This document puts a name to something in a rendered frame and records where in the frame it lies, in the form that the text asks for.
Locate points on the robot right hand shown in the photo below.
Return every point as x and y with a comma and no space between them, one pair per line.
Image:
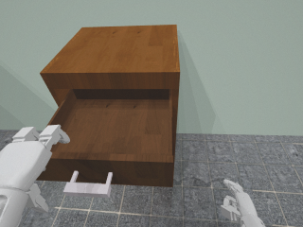
242,205

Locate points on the robot left forearm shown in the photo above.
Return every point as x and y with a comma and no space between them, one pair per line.
12,205

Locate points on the robot right forearm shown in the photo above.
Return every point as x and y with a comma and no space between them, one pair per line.
251,221

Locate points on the handle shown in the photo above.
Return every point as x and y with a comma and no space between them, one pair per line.
91,190

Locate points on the cabinet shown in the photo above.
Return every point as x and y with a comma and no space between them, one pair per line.
119,57

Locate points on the drawer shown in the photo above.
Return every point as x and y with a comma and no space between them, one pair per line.
124,131

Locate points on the robot left hand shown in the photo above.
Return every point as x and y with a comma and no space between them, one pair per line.
23,160

